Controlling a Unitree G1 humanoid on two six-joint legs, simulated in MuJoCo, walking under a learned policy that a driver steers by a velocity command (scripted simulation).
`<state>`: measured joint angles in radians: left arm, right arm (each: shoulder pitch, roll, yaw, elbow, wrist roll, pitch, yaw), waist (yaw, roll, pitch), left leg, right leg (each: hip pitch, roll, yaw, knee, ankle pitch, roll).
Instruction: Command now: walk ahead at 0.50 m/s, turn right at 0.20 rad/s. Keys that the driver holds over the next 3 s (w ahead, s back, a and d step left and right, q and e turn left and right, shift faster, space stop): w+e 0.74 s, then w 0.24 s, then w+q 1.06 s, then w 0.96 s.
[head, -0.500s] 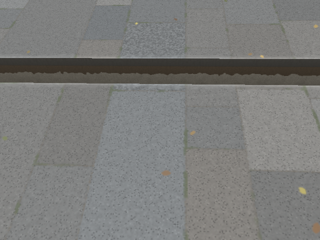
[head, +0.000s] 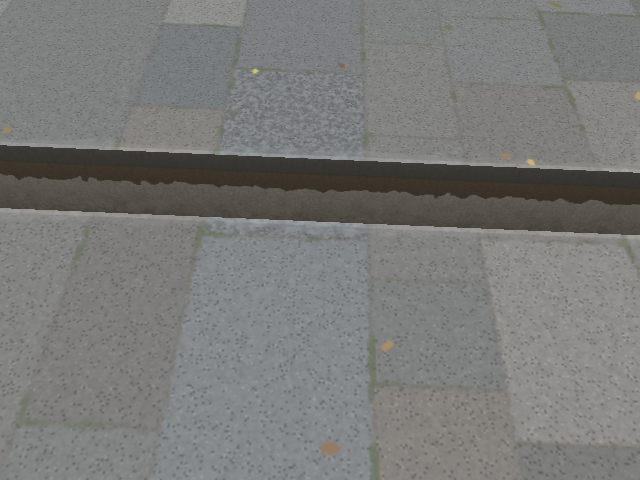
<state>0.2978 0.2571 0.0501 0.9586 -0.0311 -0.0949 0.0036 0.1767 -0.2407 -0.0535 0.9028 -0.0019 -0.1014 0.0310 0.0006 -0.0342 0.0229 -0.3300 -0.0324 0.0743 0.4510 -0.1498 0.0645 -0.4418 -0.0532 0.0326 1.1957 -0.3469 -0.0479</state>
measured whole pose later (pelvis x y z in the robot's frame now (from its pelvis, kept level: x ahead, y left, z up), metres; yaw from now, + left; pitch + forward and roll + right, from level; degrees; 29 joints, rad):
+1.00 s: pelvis +0.56 -0.12 -0.01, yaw -28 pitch +2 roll +1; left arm 0.37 0.26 0.06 0.80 -0.03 -0.05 0.02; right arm 0.10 -0.25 -0.06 0.77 0.00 -0.13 0.03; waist 0.03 -0.03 0.00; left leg -0.43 -0.04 0.02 0.54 -0.16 0.05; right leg -0.29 0.08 0.14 1.07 -0.48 -0.05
